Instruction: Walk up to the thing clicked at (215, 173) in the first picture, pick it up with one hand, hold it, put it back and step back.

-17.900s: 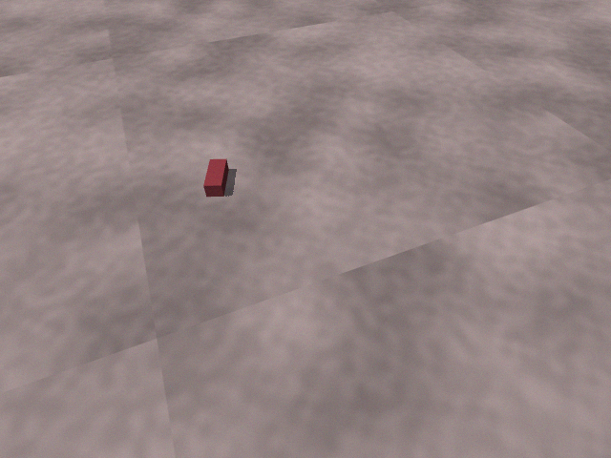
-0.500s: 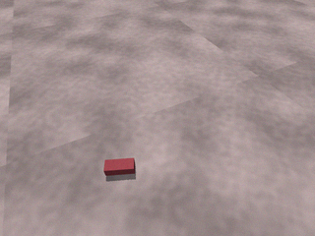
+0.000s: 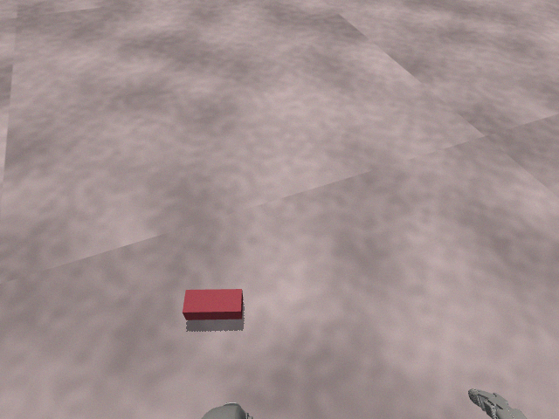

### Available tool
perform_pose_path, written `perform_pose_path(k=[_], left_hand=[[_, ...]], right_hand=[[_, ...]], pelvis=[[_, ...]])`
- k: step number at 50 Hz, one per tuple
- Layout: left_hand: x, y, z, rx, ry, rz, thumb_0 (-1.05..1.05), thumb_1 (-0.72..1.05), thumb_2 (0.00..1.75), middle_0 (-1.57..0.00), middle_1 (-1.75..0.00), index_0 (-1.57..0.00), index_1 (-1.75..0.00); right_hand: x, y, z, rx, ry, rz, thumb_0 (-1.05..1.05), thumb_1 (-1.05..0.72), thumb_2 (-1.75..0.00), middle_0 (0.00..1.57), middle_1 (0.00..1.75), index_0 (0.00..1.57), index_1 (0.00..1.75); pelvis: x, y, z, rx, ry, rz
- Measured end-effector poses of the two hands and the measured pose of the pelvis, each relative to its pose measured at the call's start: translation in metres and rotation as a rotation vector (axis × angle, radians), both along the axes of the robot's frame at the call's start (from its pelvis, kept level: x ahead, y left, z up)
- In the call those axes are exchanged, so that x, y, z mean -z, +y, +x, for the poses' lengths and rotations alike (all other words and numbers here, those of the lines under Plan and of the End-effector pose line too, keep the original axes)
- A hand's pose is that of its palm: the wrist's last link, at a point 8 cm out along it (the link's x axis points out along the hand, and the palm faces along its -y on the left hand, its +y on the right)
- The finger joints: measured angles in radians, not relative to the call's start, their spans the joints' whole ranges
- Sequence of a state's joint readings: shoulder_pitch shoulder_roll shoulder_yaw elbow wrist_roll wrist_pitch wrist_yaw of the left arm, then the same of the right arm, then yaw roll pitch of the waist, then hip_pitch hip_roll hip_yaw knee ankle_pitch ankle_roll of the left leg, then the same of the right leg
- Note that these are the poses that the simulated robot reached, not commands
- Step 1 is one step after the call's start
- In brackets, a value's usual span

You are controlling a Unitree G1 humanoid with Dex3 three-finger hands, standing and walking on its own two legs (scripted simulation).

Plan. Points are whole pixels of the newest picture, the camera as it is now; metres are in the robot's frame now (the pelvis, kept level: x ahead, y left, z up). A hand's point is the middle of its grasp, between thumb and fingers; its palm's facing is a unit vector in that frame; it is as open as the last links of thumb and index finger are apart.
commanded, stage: walk up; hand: left
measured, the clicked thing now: (214, 304) +0.59 +0.22 -0.72
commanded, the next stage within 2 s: stand in 1.72 s
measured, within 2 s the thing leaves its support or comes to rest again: neither
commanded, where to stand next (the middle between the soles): +0.19 -0.01 m, yaw +0 degrees
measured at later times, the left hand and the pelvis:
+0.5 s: hand (124, 396) +0.19 +0.25 -0.12, palm faces -0.07 -0.91 -0.41, open 7.4 cm; pelvis +0.12 -0.02 +0.01, yaw -2 degrees
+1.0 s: hand (136, 341) +0.27 +0.25 -0.13, palm faces -0.06 -0.94 -0.34, open 7.4 cm; pelvis +0.15 +0.00 +0.03, yaw -2 degrees
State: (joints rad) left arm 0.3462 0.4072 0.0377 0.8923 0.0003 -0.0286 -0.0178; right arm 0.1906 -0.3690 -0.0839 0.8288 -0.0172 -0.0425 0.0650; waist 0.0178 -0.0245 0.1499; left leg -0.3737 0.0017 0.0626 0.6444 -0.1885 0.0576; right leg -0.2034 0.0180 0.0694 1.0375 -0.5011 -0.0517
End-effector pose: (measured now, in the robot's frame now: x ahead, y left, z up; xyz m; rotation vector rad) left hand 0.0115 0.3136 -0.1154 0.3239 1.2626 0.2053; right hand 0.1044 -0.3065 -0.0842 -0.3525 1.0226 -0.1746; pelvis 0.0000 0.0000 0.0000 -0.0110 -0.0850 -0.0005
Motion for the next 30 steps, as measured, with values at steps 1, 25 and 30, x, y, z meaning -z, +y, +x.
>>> perform_pose_path(k=[1,25,30], left_hand=[[-0.001,0.000,0.011,0.013,-0.011,-0.006,0.01,0.90,0.90,-0.20,-0.30,-0.21,-0.30],[-0.035,-0.025,0.170,0.091,-0.104,0.057,0.00,0.90,0.90,-0.20,-0.30,-0.21,-0.30],[-0.022,-0.026,0.207,0.087,-0.134,0.006,0.00,0.90,0.90,-0.21,-0.30,-0.21,-0.30]], right_hand=[[-0.004,0.003,0.004,0.008,-0.010,0.005,0.01,-0.91,-0.90,0.20,0.30,0.20,0.30],[0.028,-0.012,0.063,0.072,0.172,0.055,0.01,-0.91,-0.90,0.20,0.30,0.20,0.30],[0.022,-0.002,0.077,0.077,0.164,0.029,0.01,-0.91,-0.90,0.20,0.30,0.20,0.30]], pelvis=[[-0.002,0.001,0.006,0.006,-0.002,0.003],[-0.011,-0.016,0.119,0.029,0.052,0.012],[-0.010,-0.006,0.132,0.027,0.051,0.025]])
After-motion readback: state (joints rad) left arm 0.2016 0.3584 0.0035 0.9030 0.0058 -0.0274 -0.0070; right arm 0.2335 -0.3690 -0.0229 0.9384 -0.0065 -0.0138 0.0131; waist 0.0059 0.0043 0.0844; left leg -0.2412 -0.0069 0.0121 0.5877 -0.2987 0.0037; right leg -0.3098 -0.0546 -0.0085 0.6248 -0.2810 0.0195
